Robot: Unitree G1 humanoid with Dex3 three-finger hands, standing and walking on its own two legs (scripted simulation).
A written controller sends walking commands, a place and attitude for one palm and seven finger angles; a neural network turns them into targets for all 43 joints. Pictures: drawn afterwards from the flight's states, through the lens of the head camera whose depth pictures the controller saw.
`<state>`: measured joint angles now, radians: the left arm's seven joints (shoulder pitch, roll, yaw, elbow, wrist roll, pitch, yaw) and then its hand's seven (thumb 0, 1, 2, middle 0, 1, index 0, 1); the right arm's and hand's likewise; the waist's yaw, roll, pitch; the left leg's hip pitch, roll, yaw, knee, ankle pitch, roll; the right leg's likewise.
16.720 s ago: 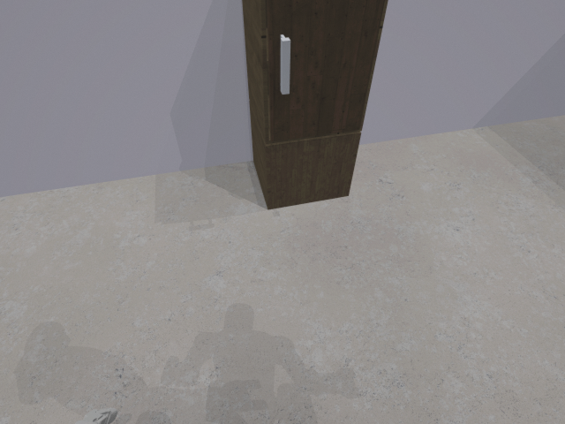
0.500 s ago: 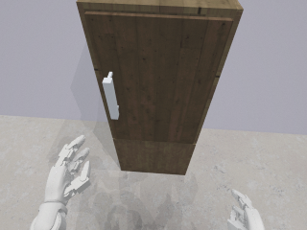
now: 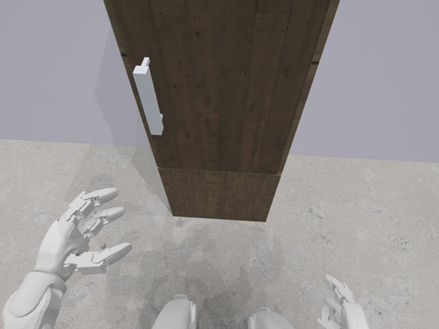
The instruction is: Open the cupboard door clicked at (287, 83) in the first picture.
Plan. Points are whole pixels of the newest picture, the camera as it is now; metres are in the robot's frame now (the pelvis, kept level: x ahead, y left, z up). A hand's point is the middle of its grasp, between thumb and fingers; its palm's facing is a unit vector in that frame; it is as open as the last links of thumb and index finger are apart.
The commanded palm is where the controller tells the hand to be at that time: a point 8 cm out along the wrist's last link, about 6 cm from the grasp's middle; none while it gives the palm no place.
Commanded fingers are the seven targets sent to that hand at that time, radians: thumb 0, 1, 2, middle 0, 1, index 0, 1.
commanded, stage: raise the hand with hooked fingers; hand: left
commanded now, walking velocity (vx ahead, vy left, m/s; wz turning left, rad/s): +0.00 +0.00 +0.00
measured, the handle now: (152, 98) +0.60 +0.18 +0.06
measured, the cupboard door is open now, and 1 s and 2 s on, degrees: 0 0 0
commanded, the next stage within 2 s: move the hooked fingers beside the handle in 1.32 s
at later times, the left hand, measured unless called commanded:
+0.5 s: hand (48, 219) +0.28 +0.29 +0.08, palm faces +0.01 -1.00 -0.06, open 13.5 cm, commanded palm +0.26 +0.33 +0.07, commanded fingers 0.00 -0.50 0.30 -0.30 -1.20 -0.30 -1.20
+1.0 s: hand (37, 206) +0.30 +0.31 +0.08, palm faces -0.07 -1.00 -0.04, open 14.0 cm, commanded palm +0.28 +0.36 +0.08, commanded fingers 0.00 -0.50 0.30 -0.30 -1.20 -0.30 -1.20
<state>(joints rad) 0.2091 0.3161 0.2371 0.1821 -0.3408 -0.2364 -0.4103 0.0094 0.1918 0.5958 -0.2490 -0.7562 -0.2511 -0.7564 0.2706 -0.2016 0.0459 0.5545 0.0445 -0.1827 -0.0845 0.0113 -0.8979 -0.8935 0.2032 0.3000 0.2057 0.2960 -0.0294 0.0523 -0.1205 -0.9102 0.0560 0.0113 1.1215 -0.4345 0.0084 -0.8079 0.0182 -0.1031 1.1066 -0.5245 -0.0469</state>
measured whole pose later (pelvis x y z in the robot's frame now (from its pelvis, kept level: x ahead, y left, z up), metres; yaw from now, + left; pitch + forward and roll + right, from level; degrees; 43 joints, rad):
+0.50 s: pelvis +0.02 +0.03 +0.02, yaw +0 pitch +13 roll -4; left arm 0.14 0.36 0.35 0.23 -0.36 -0.35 -0.44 0.00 -0.38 0.35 -0.29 -1.13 -0.29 -1.13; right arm 0.24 -0.26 0.02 0.53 0.04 -0.22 -0.06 0.01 -0.90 -0.89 0.20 0.30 0.20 0.30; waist 0.00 0.03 -0.14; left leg -0.85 0.03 0.03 1.06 -0.45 0.05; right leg -0.72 -0.01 -0.09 1.00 -0.51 0.00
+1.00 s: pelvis +0.02 +0.04 +0.02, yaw +0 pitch +12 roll -4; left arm -0.01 0.45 0.42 0.43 -0.37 -0.29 -0.58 -0.01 -0.50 0.30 -0.29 -1.20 -0.30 -1.20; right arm 0.31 -0.29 0.03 0.54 0.04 -0.18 -0.07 0.01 -0.90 -0.89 0.20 0.30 0.20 0.30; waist -0.02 0.03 -0.11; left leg -0.81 0.03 0.04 1.00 -0.41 0.06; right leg -0.69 0.00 -0.07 0.94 -0.46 0.01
